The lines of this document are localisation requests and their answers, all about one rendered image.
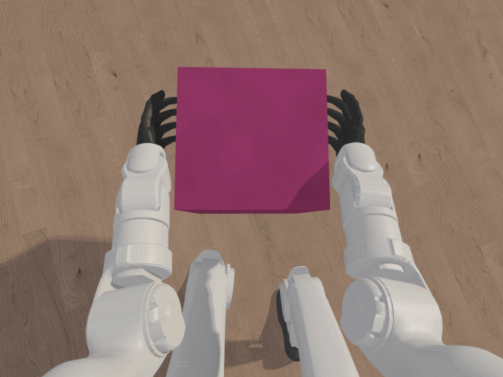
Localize robot left forearm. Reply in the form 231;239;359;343
86;143;172;349

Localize robot left shin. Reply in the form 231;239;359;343
185;249;224;292

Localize carton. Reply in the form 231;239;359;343
174;67;330;214

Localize right robot thigh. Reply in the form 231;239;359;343
279;273;359;377

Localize right robot upper arm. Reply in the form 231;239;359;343
340;276;503;377

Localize robot right hand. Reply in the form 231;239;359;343
327;90;365;157

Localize robot right forearm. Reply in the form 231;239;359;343
332;142;431;293

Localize left robot upper arm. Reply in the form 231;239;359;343
43;281;185;377

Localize robot left hand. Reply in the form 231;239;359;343
136;90;177;149

